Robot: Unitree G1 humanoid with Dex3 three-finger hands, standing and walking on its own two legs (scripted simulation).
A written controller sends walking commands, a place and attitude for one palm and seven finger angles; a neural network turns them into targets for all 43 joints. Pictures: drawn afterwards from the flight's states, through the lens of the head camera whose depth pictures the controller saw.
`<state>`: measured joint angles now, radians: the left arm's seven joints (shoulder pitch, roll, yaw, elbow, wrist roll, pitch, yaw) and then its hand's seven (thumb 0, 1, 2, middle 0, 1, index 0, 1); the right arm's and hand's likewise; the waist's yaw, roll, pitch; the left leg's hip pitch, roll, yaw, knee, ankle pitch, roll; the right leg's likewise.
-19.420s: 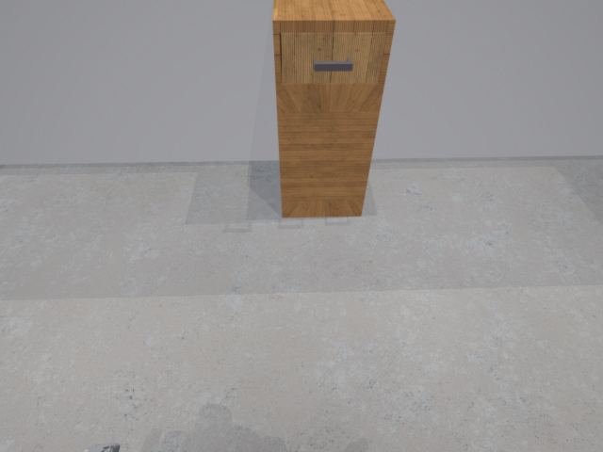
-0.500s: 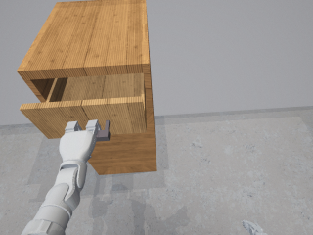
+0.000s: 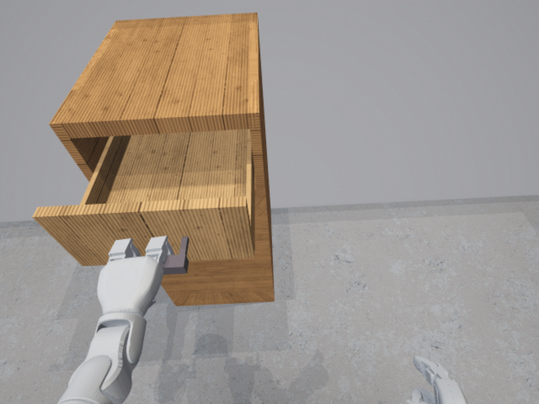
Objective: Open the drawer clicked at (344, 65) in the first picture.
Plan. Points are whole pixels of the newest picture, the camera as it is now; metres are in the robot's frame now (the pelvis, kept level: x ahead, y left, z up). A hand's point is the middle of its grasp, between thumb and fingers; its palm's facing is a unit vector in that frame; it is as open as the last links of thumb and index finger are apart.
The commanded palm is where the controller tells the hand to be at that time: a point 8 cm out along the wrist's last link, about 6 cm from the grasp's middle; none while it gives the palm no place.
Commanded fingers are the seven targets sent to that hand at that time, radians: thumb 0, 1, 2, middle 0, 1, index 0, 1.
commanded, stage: pull the drawer open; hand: left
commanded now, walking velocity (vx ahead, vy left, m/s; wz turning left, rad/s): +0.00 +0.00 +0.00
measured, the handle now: (151, 254) +0.35 +0.22 +0.00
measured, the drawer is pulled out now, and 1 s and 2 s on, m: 0.18 0.29 0.30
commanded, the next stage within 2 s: open the thumb to release the handle in 1.48 s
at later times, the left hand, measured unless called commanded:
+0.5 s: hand (139, 328) +0.24 +0.21 -0.02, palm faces -0.01 -0.08 -1.00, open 6.0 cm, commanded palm +0.19 +0.23 +0.03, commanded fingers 0.00 0.90 0.90 -0.40 -1.35 -0.40 -1.35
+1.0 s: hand (132, 365) +0.18 +0.21 -0.02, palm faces -0.01 -0.09 -1.00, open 6.0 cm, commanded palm +0.14 +0.22 +0.03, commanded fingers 0.00 0.90 0.90 -0.40 -1.35 -0.40 -1.35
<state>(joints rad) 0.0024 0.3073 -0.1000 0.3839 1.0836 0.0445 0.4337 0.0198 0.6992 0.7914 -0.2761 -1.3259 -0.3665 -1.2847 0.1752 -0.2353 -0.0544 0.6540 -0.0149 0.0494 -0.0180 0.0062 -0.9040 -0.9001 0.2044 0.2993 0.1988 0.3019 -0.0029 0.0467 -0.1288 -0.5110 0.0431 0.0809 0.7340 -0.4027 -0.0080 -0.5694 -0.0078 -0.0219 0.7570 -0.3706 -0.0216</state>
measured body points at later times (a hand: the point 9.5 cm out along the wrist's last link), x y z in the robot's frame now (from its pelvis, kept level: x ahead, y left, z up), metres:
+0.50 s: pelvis +0.00 -0.01 +0.00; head +0.03 -0.03 +0.45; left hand +0.23 +0.21 +0.04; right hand +0.18 -0.24 -0.11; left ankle -0.03 +0.12 -0.71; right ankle +0.00 -0.11 -0.71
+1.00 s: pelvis +0.00 -0.01 -0.01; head +0.03 -0.04 +0.44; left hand +0.18 +0.21 +0.04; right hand +0.20 -0.23 -0.11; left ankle -0.03 +0.12 -0.71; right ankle +0.00 -0.11 -0.71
